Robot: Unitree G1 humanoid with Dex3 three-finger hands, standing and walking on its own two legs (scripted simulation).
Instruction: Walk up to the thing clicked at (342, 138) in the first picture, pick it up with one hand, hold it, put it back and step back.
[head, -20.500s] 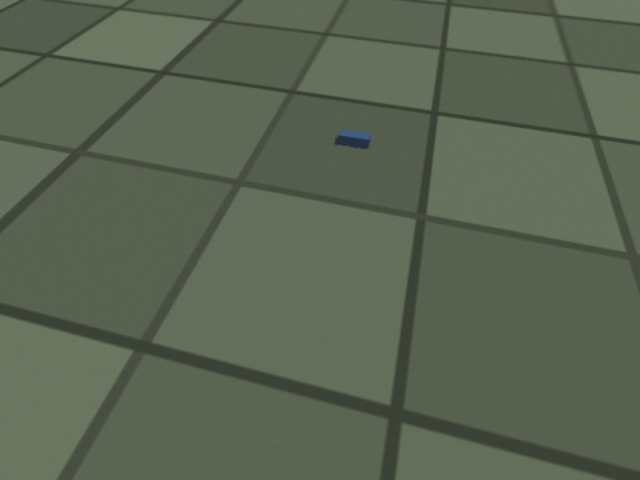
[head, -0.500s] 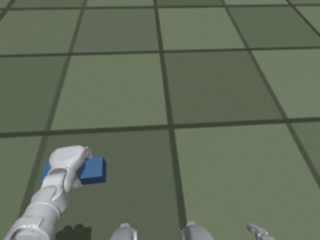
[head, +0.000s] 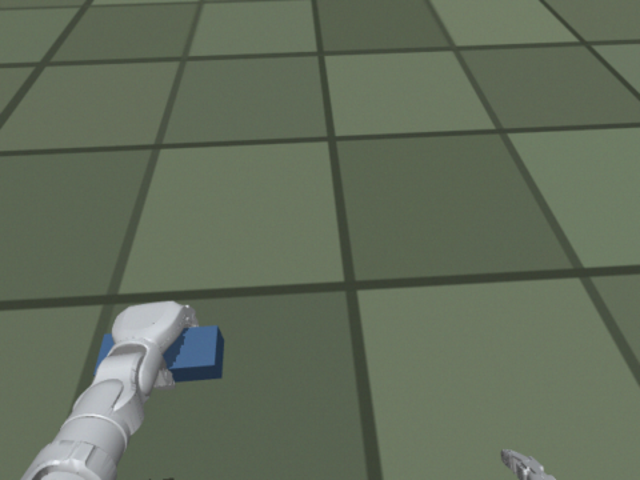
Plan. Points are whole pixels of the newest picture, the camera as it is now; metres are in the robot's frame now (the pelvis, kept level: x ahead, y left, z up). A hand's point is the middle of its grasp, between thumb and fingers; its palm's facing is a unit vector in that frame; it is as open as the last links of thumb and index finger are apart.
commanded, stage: hold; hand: left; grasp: from above
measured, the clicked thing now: (163, 356) +0.32 +0.23 -0.09
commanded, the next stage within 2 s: crouch in 1.68 s
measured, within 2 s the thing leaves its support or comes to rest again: neither
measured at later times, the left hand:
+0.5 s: hand (158, 355) +0.30 +0.21 -0.03, palm faces -0.45 -0.05 -0.89, open 8.8 cm
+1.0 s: hand (155, 359) +0.28 +0.21 -0.01, palm faces -0.43 -0.05 -0.90, open 8.8 cm
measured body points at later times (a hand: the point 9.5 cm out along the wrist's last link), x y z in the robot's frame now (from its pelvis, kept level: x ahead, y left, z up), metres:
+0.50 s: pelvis +0.00 +0.00 +0.01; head +0.01 -0.02 +0.46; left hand +0.32 +0.21 +0.02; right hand +0.13 -0.26 -0.10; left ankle +0.01 +0.12 -0.72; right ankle +0.00 -0.14 -0.72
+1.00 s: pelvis -0.01 -0.01 +0.02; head -0.01 -0.03 +0.47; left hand +0.30 +0.21 +0.04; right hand +0.14 -0.26 -0.09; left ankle +0.01 +0.12 -0.72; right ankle +0.00 -0.14 -0.72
